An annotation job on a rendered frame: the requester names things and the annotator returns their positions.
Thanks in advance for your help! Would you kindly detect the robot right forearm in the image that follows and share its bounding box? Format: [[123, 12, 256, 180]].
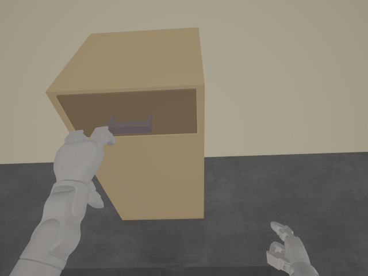
[[289, 262, 319, 276]]

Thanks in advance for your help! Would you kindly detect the right robot hand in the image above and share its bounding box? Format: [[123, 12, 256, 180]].
[[266, 221, 310, 274]]

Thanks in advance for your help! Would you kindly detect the robot left forearm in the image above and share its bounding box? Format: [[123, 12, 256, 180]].
[[9, 179, 90, 276]]

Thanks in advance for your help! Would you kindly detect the left robot hand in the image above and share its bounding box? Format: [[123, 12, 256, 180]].
[[53, 126, 116, 209]]

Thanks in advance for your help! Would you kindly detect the handle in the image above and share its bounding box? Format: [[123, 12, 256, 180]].
[[106, 114, 152, 134]]

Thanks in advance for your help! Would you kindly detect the cabinet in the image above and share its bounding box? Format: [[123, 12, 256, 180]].
[[45, 27, 205, 220]]

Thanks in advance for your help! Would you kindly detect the drawer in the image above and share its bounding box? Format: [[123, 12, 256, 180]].
[[56, 89, 197, 137]]

